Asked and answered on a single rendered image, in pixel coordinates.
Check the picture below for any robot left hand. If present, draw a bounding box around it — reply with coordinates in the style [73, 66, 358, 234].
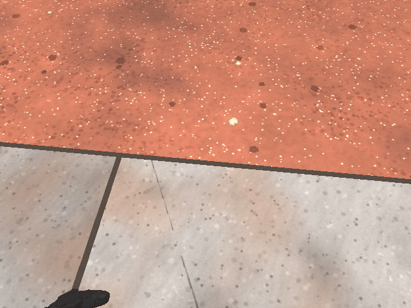
[45, 289, 110, 308]

